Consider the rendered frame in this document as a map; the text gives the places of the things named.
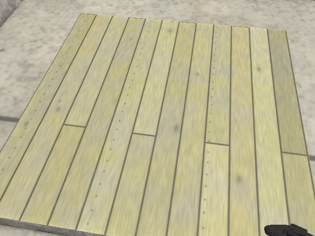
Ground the robot right hand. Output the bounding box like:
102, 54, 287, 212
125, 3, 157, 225
264, 223, 314, 236

